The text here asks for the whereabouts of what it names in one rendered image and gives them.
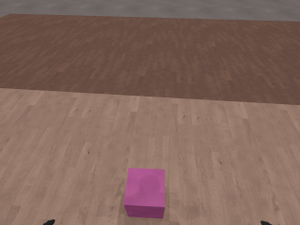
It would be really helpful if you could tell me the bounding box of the carton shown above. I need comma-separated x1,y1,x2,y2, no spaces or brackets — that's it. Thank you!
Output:
124,168,165,218

